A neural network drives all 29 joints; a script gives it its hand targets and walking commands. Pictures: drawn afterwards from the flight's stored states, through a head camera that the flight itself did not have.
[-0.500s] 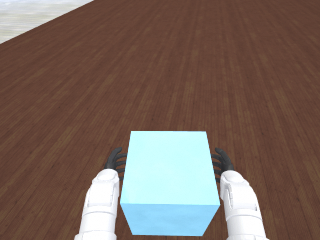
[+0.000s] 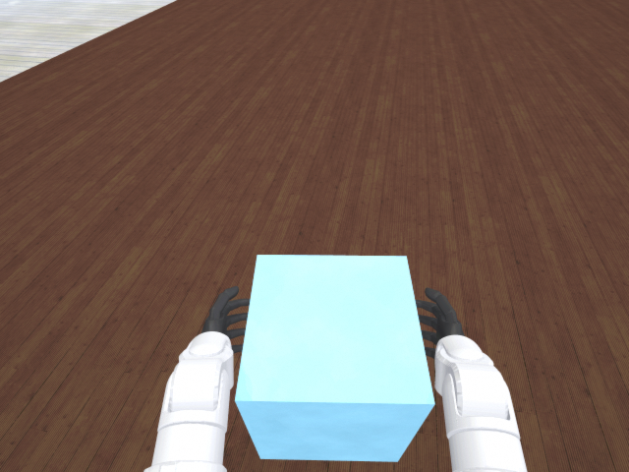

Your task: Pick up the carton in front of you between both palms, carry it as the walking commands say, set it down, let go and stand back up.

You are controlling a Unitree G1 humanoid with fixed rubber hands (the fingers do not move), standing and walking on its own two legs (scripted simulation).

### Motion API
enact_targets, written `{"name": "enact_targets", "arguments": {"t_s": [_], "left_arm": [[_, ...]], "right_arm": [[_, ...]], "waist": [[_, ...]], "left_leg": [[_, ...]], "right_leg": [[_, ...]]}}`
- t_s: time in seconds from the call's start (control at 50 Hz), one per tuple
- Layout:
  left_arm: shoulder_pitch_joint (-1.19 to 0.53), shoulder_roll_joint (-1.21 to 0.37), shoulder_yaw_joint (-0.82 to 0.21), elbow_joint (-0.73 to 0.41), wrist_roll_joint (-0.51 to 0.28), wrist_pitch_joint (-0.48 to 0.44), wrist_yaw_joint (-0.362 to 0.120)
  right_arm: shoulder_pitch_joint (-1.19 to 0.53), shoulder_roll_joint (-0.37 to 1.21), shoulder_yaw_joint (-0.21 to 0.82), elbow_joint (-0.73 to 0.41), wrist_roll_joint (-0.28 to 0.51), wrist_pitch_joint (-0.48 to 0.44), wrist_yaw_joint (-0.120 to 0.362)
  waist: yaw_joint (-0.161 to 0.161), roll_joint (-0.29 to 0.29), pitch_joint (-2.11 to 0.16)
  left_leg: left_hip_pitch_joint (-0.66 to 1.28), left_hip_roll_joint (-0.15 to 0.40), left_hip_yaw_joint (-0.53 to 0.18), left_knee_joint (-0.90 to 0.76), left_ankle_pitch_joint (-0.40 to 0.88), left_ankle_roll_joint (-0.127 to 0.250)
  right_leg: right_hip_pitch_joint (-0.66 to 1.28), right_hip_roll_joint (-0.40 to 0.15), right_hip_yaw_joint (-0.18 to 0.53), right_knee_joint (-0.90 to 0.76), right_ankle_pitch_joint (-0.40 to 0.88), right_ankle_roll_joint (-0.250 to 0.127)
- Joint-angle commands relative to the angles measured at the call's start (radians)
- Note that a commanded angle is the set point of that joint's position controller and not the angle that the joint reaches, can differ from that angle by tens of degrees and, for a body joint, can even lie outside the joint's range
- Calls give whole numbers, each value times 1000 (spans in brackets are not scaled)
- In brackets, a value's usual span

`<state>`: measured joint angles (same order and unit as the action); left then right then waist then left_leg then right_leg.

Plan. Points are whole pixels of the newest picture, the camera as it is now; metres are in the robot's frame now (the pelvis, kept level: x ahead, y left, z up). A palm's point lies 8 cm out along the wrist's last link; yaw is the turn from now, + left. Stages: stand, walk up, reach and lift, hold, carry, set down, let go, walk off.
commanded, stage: hold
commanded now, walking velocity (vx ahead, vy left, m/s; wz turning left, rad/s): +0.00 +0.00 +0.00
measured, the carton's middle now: (330, 362) +0.31 +0.00 -0.04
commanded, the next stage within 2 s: set down in 0.96 s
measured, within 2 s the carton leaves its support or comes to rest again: neither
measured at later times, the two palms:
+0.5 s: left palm (197, 360) +0.26 +0.16 +0.06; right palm (434, 335) +0.30 -0.13 +0.05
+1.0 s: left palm (204, 349) +0.27 +0.16 +0.06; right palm (436, 322) +0.32 -0.14 +0.06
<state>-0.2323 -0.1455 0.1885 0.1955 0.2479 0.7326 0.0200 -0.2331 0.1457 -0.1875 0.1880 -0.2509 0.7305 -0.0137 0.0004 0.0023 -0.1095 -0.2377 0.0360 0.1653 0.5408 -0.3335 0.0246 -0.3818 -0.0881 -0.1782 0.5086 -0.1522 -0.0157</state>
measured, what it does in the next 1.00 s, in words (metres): stands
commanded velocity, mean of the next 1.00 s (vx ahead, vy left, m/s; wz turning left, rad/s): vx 0.00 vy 0.00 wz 0.00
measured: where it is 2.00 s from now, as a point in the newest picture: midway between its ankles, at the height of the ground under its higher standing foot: outside the picture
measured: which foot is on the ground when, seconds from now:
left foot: down 0.00-1.00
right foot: down 0.00-1.00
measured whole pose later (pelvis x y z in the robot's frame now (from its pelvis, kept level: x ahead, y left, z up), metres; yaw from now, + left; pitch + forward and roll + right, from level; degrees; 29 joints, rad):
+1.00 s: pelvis +0.00 -0.03 +0.01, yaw +9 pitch -7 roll +0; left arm -0.31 -0.16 0.27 0.33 0.30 0.69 -0.01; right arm -0.30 0.16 -0.25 0.27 -0.31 0.72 0.00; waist -0.01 0.04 0.03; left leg -0.01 -0.01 -0.10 0.38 -0.24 -0.01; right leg -0.09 0.03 -0.01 0.35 -0.13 -0.02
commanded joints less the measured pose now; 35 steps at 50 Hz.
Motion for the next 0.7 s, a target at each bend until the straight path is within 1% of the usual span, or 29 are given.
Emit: {"name": "enact_targets", "arguments": {"t_s": [0.0, 0.02, 0.04, 0.06, 0.08, 0.1, 0.12, 0.14, 0.16, 0.18, 0.2, 0.26, 0.3, 0.34, 0.46, 0.56, 0.68], "left_arm": [[-377, -918, -507, -13, -225, -39, -235], [-381, -887, -498, -40, -213, -59, -227], [-386, -895, -493, -35, -210, -65, -226], [-400, -895, -488, -34, -212, -71, -223], [-384, -883, -482, -31, -213, -73, -220], [-370, -870, -471, -22, -198, -74, -216], [-394, -879, -476, -18, -200, -78, -216], [-404, -883, -480, -19, -209, -81, -218], [-409, -883, -482, -14, -213, -82, -220], [-403, -876, -478, -5, -208, -79, -222], [-428, -882, -478, -4, -209, -79, -226], [-462, -891, -478, 15, -213, -77, -241], [-488, -899, -477, 25, -216, -77, -251], [-499, -906, -471, 39, -215, -77, -258], [-521, -922, -439, 81, -201, -79, -270], [-532, -930, -417, 104, -192, -82, -278], [-544, -931, -400, 119, -186, -82, -284]], "right_arm": [[-342, 920, 528, -50, 238, -19, 222], [-354, 883, 513, -88, 244, -35, 220], [-390, 893, 533, -101, 232, -36, 222], [-396, 891, 530, -89, 226, -38, 220], [-383, 886, 528, -93, 225, -40, 221], [-388, 875, 528, -102, 227, -44, 230], [-409, 886, 543, -95, 233, -46, 230], [-405, 885, 540, -84, 231, -48, 227], [-398, 881, 534, -76, 225, -48, 225], [-391, 874, 520, -71, 218, -47, 228], [-402, 878, 517, -58, 213, -47, 229], [-406, 890, 490, -18, 198, -44, 231], [-414, 904, 478, 10, 190, -44, 235], [-426, 914, 472, 24, 187, -43, 239], [-470, 937, 468, 56, 191, -41, 256], [-494, 948, 466, 72, 194, -41, 266], [-508, 950, 458, 88, 194, -39, 271]], "waist": [[-5, 103, -56], [-2, 82, -106], [11, 56, -105], [13, 50, -103], [13, 36, -103], [11, 48, -100], [13, 26, -112], [12, 21, -110], [6, 18, -101], [-2, 24, -82], [-6, 24, -82], [-20, 23, -48], [-23, 18, -38], [-23, 18, -35], [-7, 6, -39], [1, -5, -50], [1, -13, -56]], "left_leg": [[-75, -67, -270, -219, 365, 20], [-31, -52, -292, -216, 368, 24], [-13, -68, -287, -214, 352, 18], [-15, -72, -287, -218, 372, 15], [42, -73, -289, -220, 411, 10], [115, -81, -287, -225, 403, 7], [100, -81, -290, -225, 398, 2], [80, -80, -290, -228, 380, -1], [78, -80, -289, -234, 353, -1], [127, -84, -283, -237, 341, -2], [105, -83, -282, -245, 294, -4], [67, -85, -277, -256, 213, -4], [30, -86, -276, -258, 180, -2], [16, -88, -275, -262, 154, 0], [-26, -97, -268, -266, 100, 9], [-34, -104, -263, -264, 82, 15], [-32, -110, -261, -262, 80, 20]], "right_leg": [[489, 192, 227, -54, 250, -25], [522, 169, 259, -70, 244, -28], [520, 165, 254, -78, 267, -16], [532, 165, 252, -77, 294, -14], [510, 170, 251, -81, 315, -7], [457, 174, 247, -94, 282, 4], [484, 180, 245, -102, 265, 4], [511, 179, 246, -106, 254, 0], [512, 179, 245, -110, 237, 0], [457, 182, 239, -119, 210, 4], [475, 182, 238, -124, 177, 1], [478, 179, 236, -134, 121, -1], [500, 175, 237, -138, 103, -2], [511, 172, 237, -142, 91, 0], [549, 158, 242, -154, 60, 9], [563, 146, 249, -165, 45, 15], [573, 134, 258, -176, 43, 20]]}}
